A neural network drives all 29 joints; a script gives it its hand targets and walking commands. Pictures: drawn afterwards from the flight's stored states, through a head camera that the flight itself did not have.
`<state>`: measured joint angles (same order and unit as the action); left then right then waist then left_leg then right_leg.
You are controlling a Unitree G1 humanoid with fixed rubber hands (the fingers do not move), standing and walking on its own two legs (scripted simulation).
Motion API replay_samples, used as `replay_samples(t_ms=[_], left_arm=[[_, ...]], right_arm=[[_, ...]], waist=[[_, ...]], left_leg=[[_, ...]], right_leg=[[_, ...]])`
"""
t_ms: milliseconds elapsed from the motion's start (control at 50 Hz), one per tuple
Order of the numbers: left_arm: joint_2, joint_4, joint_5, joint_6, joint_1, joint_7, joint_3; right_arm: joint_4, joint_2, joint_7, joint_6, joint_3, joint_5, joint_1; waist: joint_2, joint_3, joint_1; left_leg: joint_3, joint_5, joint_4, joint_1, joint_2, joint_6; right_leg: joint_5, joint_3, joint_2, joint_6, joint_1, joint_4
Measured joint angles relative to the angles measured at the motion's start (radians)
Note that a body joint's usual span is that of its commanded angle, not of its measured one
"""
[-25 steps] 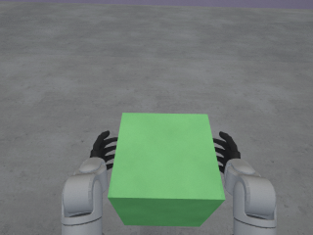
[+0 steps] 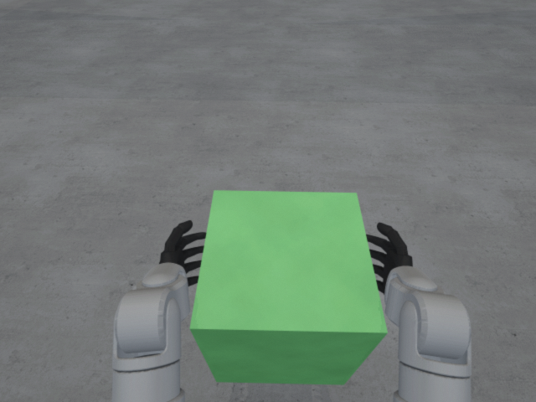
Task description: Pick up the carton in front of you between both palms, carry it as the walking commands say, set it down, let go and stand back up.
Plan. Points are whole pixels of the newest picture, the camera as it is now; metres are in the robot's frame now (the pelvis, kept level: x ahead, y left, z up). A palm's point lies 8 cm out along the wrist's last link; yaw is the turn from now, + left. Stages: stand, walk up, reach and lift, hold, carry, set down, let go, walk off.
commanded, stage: carry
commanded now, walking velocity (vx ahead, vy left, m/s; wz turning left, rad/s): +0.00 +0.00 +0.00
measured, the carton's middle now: (282, 292) +0.29 +0.00 +0.01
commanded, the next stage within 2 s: hold in 2.00 s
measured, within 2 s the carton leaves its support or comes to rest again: neither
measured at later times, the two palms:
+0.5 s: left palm (175, 206) +0.39 +0.17 +0.10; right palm (365, 205) +0.39 -0.13 +0.10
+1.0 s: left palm (177, 228) +0.39 +0.18 +0.05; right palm (353, 228) +0.39 -0.12 +0.05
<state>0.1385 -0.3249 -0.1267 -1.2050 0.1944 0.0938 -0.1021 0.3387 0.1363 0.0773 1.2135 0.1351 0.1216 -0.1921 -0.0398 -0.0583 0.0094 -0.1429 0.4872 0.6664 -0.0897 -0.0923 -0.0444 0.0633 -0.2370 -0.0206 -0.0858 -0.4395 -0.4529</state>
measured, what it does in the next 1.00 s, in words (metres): walks ahead: left foot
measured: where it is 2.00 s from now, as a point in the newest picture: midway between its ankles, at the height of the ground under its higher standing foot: outside the picture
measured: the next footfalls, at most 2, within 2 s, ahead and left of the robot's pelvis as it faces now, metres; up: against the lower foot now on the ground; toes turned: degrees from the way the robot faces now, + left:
left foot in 0.18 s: +0.09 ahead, +0.13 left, +0.00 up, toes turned +2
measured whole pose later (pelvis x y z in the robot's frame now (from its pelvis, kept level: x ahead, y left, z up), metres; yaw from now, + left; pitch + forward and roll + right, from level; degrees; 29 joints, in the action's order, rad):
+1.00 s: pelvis +0.10 +0.03 +0.01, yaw +0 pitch +2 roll +0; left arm 0.14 0.20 -0.26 -0.75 0.23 0.02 -0.18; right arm -0.20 0.14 0.02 0.75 0.18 0.26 -0.23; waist -0.01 -0.11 0.00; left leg -0.13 0.36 0.53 -0.20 -0.04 0.01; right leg 0.26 -0.19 -0.08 0.00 -0.31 -0.54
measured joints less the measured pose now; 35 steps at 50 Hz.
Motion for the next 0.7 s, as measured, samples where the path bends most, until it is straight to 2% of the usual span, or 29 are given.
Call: replay_samples(t_ms=[20, 40, 60, 120, 160, 200, 220, 320, 500, 580, 700], left_arm=[[0.001, 0.021, 0.001, 0.005, 0.007, -0.001, -0.003], [0.002, 0.035, 0.002, 0.008, 0.008, -0.002, -0.005], [0.002, 0.041, 0.004, 0.01, 0.005, -0.002, -0.007], [0.0, 0.028, 0.011, 0.019, -0.008, -0.004, -0.01], [-0.002, 0.009, 0.015, 0.029, -0.016, -0.005, -0.01], [-0.003, -0.012, 0.018, 0.036, -0.028, -0.006, -0.008], [-0.004, -0.02, 0.02, 0.037, -0.035, -0.007, -0.007], [-0.005, -0.026, 0.015, 0.016, -0.032, -0.008, -0.009], [-0.002, 0.07, -0.012, 0.012, -0.009, -0.013, -0.021], [-0.003, 0.126, -0.027, 0.05, -0.017, -0.02, -0.018], [-0.006, 0.215, -0.049, 0.155, -0.041, -0.039, -0.012]], right_arm=[[-0.011, 0.002, 0.0, 0.0, 0.007, 0.004, -0.002], [-0.017, 0.001, 0.0, -0.001, 0.007, 0.007, 0.0], [-0.02, 0.0, 0.001, -0.001, 0.003, 0.009, 0.005], [-0.012, -0.001, 0.006, -0.009, -0.011, 0.006, 0.014], [0.003, -0.001, 0.007, -0.017, -0.02, 0.004, 0.017], [0.019, -0.001, 0.009, -0.023, -0.029, 0.003, 0.022], [0.025, -0.002, 0.01, -0.023, -0.034, 0.002, 0.027], [0.024, -0.002, 0.012, -0.008, -0.034, 0.0, 0.023], [-0.088, 0.001, -0.002, -0.021, -0.015, 0.018, 0.003], [-0.142, -0.001, -0.01, -0.06, -0.018, 0.032, 0.013], [-0.226, -0.004, -0.025, -0.163, -0.026, 0.053, 0.041]], waist=[[-0.007, 0.012, -0.001], [-0.008, 0.024, -0.002], [-0.006, 0.033, -0.004], [0.002, 0.055, -0.008], [0.005, 0.062, -0.009], [0.0, 0.056, -0.007], [-0.001, 0.045, -0.008], [0.025, -0.031, -0.01], [0.038, -0.091, -0.009], [0.036, -0.083, -0.009], [0.033, -0.064, -0.008]], left_leg=[[0.035, 0.03, 0.086, -0.05, 0.011, -0.003], [0.058, 0.052, 0.132, -0.091, 0.024, -0.001], [0.068, 0.065, 0.13, -0.122, 0.033, 0.004], [0.072, 0.037, -0.008, -0.175, 0.044, 0.016], [0.062, -0.049, -0.112, -0.191, 0.04, 0.018], [0.052, -0.224, -0.192, -0.176, 0.026, 0.016], [0.049, -0.266, -0.206, -0.16, 0.02, 0.015], [0.039, -0.166, -0.187, -0.12, 0.027, 0.021], [0.027, -0.106, -0.146, -0.104, 0.041, 0.032], [0.023, -0.096, -0.137, -0.104, 0.045, 0.038], [0.019, -0.093, -0.128, -0.106, 0.048, 0.044]], right_leg=[[0.021, -0.001, -0.001, -0.009, 0.006, -0.005], [0.015, 0.0, -0.006, -0.001, 0.018, 0.004], [0.018, 0.003, -0.01, 0.004, 0.033, 0.02], [0.024, 0.009, -0.016, 0.006, 0.071, 0.064], [0.036, 0.012, -0.016, 0.01, 0.089, 0.069], [0.063, 0.015, -0.009, 0.016, 0.106, 0.05], [0.081, 0.017, -0.006, 0.021, 0.113, 0.037], [0.155, 0.024, -0.019, 0.044, 0.133, -0.016], [0.232, 0.042, -0.044, 0.071, 0.13, -0.098], [0.241, 0.045, -0.051, 0.077, 0.128, -0.11], [0.24, 0.046, -0.056, 0.081, 0.127, -0.117]])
